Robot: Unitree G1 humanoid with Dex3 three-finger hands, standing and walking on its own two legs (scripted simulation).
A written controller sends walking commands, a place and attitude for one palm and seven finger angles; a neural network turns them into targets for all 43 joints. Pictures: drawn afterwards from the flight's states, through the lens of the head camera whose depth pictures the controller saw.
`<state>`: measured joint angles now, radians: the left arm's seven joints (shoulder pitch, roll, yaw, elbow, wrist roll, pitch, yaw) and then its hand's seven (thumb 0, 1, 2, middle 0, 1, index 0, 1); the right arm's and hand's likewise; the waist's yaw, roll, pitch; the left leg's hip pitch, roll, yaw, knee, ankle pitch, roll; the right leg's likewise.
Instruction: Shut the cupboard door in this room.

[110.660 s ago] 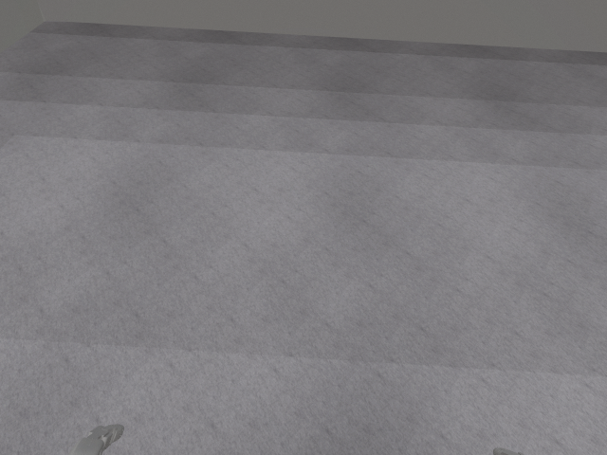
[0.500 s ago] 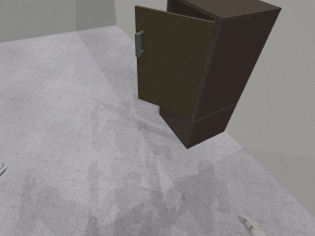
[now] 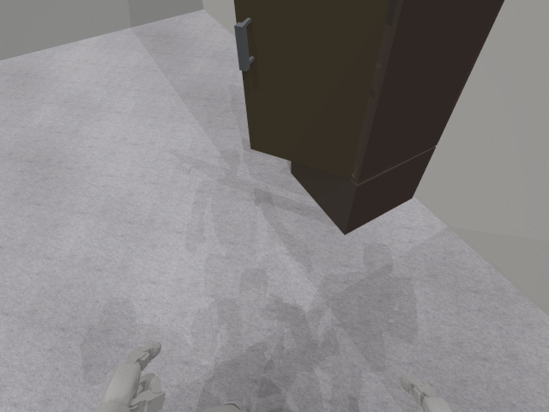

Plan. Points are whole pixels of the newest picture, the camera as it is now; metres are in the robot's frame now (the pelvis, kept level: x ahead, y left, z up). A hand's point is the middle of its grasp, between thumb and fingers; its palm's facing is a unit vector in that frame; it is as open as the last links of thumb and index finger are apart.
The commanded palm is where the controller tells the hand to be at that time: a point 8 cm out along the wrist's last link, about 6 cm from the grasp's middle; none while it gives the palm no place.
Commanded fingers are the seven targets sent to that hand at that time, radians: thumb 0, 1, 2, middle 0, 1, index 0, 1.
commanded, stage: let the arm hang, fingers relaxed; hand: left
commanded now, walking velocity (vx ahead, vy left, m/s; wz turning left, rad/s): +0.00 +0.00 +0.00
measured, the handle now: (246, 44) +1.01 +0.09 +0.03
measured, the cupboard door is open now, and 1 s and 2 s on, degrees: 35 35 35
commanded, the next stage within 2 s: look to check the result in 0.88 s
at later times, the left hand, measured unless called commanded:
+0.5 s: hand out of the picture +0.02 +0.19 -0.15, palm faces +0.01 -0.98 -0.21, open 7.3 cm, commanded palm none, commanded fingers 0.00 0.90 0.90 -0.20 -0.30 -0.20 -0.30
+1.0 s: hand out of the picture +0.01 +0.17 -0.15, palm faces +0.01 -0.99 -0.14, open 7.4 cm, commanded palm none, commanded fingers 0.00 0.90 0.90 -0.20 -0.30 -0.20 -0.30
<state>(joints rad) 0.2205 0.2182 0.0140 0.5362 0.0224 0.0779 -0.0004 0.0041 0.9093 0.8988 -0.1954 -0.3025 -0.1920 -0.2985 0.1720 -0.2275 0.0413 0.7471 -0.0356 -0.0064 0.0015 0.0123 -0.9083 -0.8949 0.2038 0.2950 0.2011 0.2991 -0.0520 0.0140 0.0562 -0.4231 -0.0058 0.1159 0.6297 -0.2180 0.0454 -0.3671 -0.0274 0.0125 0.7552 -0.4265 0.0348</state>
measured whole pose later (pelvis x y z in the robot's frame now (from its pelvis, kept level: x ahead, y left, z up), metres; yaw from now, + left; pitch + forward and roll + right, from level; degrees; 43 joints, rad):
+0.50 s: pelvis +0.04 +0.01 +0.03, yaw +0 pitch -1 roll +0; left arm 0.31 0.18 -0.01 1.13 0.01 0.01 0.03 0.00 0.91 0.90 -0.20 -0.30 -0.20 -0.30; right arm 0.26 -0.16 0.01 1.11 -0.01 0.01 -0.02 0.01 -0.91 -0.90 0.20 0.29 0.20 0.30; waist -0.01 0.01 0.02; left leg -0.20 -0.01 0.09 0.38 -0.16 0.04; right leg -0.10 -0.01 0.00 0.38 -0.26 0.01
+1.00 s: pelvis +0.04 +0.03 +0.03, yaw +0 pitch -2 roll +0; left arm 0.34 0.11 -0.01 1.17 0.01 0.00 0.04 0.00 0.91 0.90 -0.20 -0.30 -0.20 -0.30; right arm 0.31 -0.11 0.01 1.16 0.00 0.00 -0.04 0.01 -0.91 -0.90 0.20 0.29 0.20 0.30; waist -0.01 -0.02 0.03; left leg -0.18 -0.03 0.11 0.37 -0.17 0.06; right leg -0.09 -0.03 0.02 0.38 -0.26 0.03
